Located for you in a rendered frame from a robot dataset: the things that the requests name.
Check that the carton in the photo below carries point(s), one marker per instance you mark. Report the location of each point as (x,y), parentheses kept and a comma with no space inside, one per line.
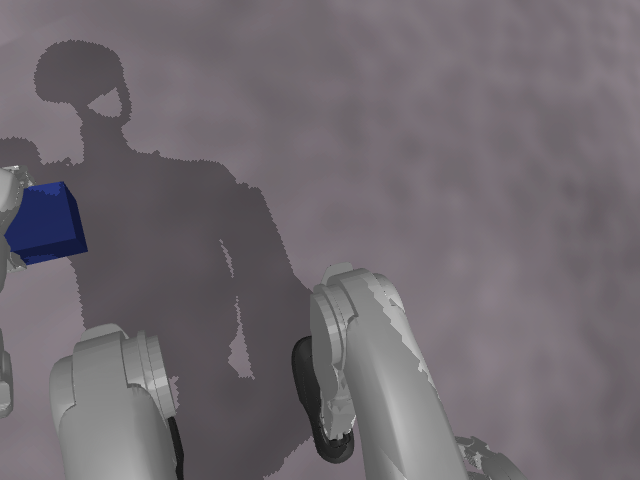
(47,225)

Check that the left robot foot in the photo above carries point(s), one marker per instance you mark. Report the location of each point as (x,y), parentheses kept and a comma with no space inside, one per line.
(177,447)

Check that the left robot hand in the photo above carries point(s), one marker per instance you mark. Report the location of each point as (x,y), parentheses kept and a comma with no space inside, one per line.
(13,181)

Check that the right robot foot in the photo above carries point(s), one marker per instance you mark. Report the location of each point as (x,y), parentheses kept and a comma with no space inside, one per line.
(333,451)

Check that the right robot hand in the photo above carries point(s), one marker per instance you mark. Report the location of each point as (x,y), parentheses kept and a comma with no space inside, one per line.
(495,466)

